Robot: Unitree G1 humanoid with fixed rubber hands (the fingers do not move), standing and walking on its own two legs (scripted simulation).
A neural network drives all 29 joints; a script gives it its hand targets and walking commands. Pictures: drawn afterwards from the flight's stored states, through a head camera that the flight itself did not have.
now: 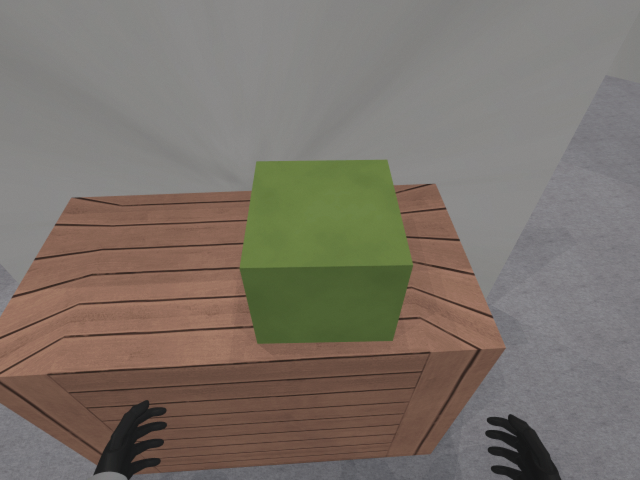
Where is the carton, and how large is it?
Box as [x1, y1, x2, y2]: [240, 160, 412, 343]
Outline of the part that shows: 387,160 256,161 241,255 240,271 257,343 392,340 411,271 412,262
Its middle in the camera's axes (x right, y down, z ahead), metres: +0.01 +0.03 +0.69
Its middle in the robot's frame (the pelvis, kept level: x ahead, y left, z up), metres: +0.50 +0.03 -0.04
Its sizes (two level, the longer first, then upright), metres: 0.248 0.237 0.208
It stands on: a pedestal, 0.64 m high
